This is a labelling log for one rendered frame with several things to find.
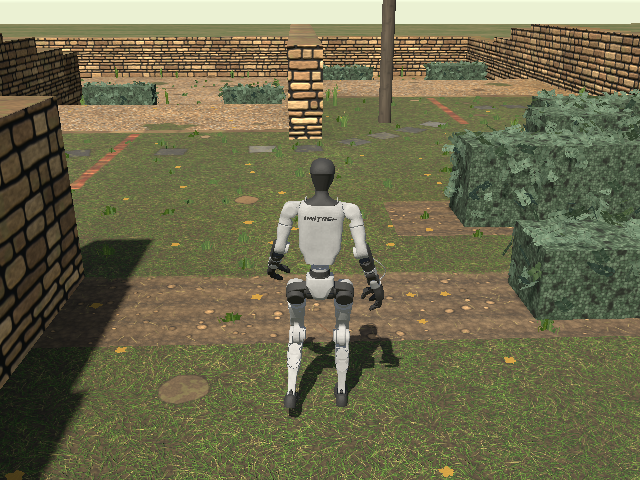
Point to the robot right thigh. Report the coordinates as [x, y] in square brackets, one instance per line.
[343, 301]

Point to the left robot hand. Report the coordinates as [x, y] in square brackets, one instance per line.
[272, 273]

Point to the robot right upper arm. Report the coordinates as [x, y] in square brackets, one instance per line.
[353, 213]

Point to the robot left upper arm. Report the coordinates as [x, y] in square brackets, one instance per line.
[290, 210]

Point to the robot right forearm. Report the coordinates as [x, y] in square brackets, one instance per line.
[369, 270]

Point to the robot head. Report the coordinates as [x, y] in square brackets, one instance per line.
[322, 172]

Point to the robot left forearm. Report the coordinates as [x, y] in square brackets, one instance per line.
[275, 258]

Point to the right robot hand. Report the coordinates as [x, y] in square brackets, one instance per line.
[378, 296]

